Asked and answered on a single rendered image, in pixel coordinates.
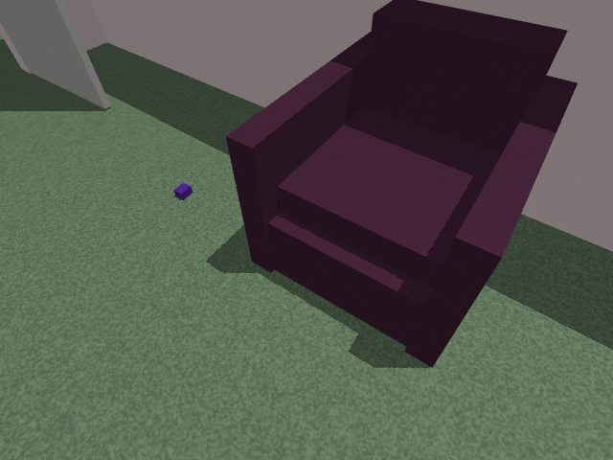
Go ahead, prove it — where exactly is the armchair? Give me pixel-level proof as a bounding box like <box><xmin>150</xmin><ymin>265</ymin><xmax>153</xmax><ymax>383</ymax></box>
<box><xmin>226</xmin><ymin>0</ymin><xmax>578</xmax><ymax>368</ymax></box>

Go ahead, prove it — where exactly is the small box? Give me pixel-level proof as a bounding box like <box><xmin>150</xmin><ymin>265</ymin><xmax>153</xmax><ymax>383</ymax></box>
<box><xmin>174</xmin><ymin>183</ymin><xmax>193</xmax><ymax>200</ymax></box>

